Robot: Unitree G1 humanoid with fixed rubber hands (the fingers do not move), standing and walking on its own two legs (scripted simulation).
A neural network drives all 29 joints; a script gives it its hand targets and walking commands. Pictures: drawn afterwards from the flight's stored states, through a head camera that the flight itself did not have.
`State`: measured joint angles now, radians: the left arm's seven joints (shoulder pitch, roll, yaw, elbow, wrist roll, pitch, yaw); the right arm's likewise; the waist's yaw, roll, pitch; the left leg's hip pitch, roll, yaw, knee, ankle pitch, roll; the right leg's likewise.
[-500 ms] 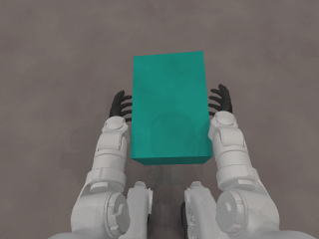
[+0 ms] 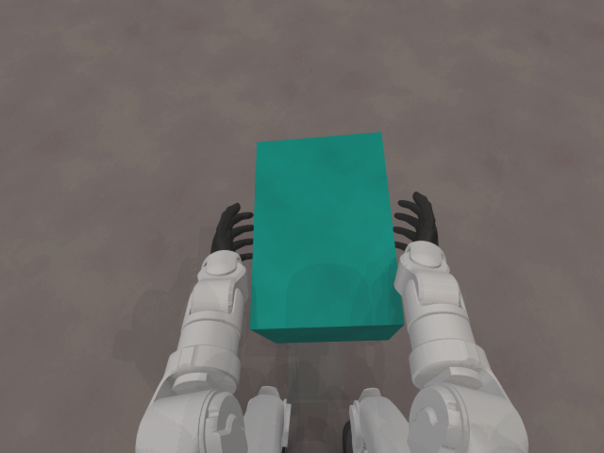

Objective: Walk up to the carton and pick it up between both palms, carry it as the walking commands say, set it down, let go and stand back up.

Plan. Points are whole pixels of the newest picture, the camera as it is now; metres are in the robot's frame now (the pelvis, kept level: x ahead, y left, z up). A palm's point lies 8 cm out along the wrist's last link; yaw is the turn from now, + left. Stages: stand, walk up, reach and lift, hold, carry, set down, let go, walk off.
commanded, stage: reach and lift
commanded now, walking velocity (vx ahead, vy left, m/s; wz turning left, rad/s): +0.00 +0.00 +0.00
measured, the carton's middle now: (325, 244) +0.44 -0.01 -0.10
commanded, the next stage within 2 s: none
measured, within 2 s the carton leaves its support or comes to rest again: neither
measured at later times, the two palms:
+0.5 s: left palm (209, 243) +0.36 +0.14 +0.06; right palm (440, 236) +0.37 -0.13 +0.07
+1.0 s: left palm (197, 214) +0.36 +0.14 +0.13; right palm (469, 210) +0.36 -0.14 +0.14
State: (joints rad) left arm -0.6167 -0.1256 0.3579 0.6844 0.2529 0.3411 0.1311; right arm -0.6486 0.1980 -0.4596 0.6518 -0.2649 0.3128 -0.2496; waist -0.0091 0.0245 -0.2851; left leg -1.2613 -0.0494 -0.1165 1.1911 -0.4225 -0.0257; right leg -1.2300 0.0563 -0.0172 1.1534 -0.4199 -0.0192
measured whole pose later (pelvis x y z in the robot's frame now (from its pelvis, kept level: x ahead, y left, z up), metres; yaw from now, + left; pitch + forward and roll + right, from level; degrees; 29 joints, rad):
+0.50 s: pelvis +0.03 +0.00 +0.07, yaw +1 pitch +18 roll -2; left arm -0.46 -0.17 0.35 0.66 0.26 0.39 0.13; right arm -0.47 0.22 -0.42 0.65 -0.26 0.34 -0.24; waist -0.01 0.02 -0.28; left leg -0.83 -0.03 -0.12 0.87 -0.35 -0.02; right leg -0.79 0.06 0.00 0.82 -0.34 -0.02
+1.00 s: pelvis +0.04 +0.00 +0.10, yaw +1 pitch +6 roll -2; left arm -0.48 -0.17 0.34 0.65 0.29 0.55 0.13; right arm -0.47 0.21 -0.40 0.62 -0.26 0.53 -0.26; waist -0.01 0.00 -0.22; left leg -0.47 -0.02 -0.12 0.67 -0.29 -0.01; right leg -0.43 0.06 0.01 0.61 -0.28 -0.02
